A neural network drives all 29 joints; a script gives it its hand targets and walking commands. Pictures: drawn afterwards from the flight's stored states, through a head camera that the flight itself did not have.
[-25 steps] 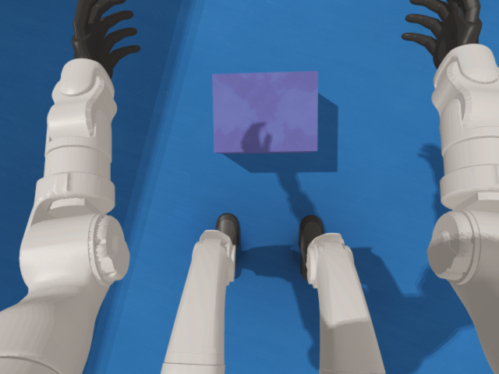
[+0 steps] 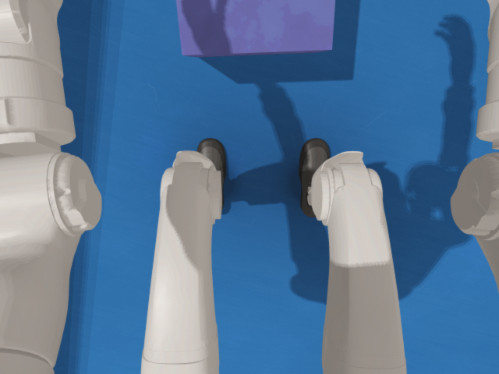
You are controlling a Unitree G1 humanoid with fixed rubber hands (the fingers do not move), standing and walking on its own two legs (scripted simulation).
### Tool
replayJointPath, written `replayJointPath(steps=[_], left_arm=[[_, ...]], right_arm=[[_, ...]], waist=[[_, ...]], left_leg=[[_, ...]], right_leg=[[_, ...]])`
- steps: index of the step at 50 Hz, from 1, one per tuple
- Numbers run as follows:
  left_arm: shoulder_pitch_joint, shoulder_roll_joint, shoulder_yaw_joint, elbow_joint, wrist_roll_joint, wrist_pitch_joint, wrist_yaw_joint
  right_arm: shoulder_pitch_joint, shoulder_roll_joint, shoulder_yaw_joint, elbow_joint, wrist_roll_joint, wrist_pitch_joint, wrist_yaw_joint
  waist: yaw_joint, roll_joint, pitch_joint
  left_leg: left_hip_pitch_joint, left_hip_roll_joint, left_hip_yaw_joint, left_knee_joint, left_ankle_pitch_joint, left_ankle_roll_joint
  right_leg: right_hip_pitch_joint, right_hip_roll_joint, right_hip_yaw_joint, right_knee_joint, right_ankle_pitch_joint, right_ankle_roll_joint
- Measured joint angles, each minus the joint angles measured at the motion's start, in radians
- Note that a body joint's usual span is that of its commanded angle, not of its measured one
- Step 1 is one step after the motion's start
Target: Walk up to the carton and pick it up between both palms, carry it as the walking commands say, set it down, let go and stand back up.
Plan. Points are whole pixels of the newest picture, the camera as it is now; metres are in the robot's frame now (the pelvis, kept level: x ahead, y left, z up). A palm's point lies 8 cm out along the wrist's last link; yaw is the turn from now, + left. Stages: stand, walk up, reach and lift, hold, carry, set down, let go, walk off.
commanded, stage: reach and lift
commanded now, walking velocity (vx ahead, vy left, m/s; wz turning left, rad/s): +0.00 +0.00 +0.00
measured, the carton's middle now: out of the picture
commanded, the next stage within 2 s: none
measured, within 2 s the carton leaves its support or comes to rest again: neither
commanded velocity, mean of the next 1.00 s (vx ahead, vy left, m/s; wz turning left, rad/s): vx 0.00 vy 0.00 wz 0.00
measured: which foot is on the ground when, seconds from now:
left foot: down 0.00-1.00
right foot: down 0.00-1.00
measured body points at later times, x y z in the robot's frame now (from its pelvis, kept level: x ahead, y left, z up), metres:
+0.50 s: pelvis -0.02 +0.00 -0.14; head +0.37 +0.01 +0.08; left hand +0.56 +0.23 -0.31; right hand +0.57 -0.20 -0.31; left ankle +0.12 +0.14 -0.52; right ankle +0.12 -0.13 -0.52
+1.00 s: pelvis +0.00 +0.01 -0.20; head +0.39 +0.01 +0.02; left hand +0.55 +0.23 -0.40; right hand +0.56 -0.19 -0.40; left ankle +0.12 +0.14 -0.52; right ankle +0.12 -0.12 -0.52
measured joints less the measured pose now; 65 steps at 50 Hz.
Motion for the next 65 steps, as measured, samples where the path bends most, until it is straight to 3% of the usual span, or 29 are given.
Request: replayJointPath(steps=[7,14,19,30,35,51,65], left_arm=[[-0.021,0.009,-0.045,0.002,-0.037,0.046,0.047],[-0.131,0.045,-0.052,0.126,-0.068,0.062,0.049],[-0.182,0.045,-0.065,0.233,-0.081,0.025,0.043],[-0.089,-0.035,-0.107,0.213,-0.067,-0.075,0.088],[-0.067,-0.038,-0.110,0.228,-0.074,-0.106,0.100],[-0.114,-0.032,-0.117,0.405,-0.111,-0.172,0.070],[-0.064,0.006,-0.178,0.372,-0.163,-0.187,0.075]], right_arm=[[0.000,-0.023,0.022,0.007,0.050,0.040,-0.037],[-0.124,-0.068,0.049,0.140,0.064,0.047,-0.032],[-0.176,-0.059,0.065,0.251,0.052,0.009,-0.027],[-0.084,-0.021,0.050,0.246,0.064,-0.095,-0.037],[-0.078,-0.035,0.065,0.290,0.074,-0.127,-0.036],[-0.100,-0.013,0.115,0.426,0.079,-0.187,-0.020],[-0.087,-0.025,0.128,0.427,0.120,-0.209,-0.025]], waist=[[0.007,0.000,-0.010],[0.016,0.002,-0.013],[0.012,-0.003,-0.013],[0.013,-0.006,-0.010],[0.013,-0.003,-0.012],[0.009,0.009,-0.023],[0.003,0.002,-0.014]], left_leg=[[-0.139,-0.003,-0.005,0.183,-0.027,-0.002],[-0.258,-0.007,0.001,0.294,-0.022,-0.004],[-0.334,-0.014,0.001,0.377,-0.037,-0.005],[-0.447,-0.023,-0.012,0.552,-0.102,-0.005],[-0.488,-0.027,-0.011,0.602,-0.112,-0.007],[-0.563,0.000,0.011,0.701,-0.138,0.009],[-0.571,0.012,0.017,0.726,-0.147,0.017]], right_leg=[[-0.139,0.007,0.002,0.179,-0.023,0.003],[-0.263,0.013,0.013,0.294,-0.016,0.008],[-0.339,0.011,0.016,0.379,-0.034,0.014],[-0.439,0.013,0.010,0.541,-0.099,0.025],[-0.480,0.013,0.013,0.592,-0.111,0.027],[-0.557,0.001,0.019,0.701,-0.143,0.023],[-0.564,-0.007,0.016,0.730,-0.158,0.015]])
